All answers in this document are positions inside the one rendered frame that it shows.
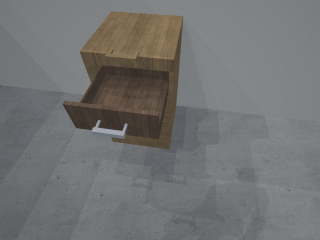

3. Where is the drawer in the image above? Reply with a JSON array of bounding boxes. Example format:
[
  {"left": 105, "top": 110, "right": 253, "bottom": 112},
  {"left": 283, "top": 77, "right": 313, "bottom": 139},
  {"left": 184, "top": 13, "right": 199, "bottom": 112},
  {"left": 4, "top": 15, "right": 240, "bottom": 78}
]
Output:
[{"left": 63, "top": 65, "right": 169, "bottom": 139}]

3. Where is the cabinet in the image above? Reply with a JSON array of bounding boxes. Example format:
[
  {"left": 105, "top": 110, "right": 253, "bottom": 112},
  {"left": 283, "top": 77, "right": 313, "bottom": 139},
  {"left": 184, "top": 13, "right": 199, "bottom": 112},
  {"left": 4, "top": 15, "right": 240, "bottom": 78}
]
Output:
[{"left": 80, "top": 11, "right": 184, "bottom": 150}]

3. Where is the handle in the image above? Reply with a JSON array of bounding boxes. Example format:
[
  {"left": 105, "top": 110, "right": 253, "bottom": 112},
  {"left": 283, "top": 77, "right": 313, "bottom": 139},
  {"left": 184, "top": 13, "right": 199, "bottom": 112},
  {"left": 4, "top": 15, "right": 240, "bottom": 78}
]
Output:
[
  {"left": 105, "top": 53, "right": 138, "bottom": 64},
  {"left": 91, "top": 120, "right": 128, "bottom": 139}
]

